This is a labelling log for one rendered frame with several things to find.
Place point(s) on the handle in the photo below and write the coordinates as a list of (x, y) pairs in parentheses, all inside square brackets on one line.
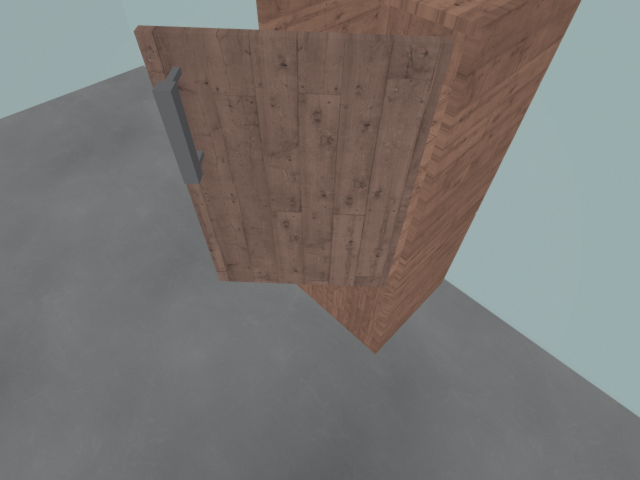
[(171, 109)]

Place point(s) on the cupboard door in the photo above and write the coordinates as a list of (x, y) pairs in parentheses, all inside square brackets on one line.
[(312, 144)]

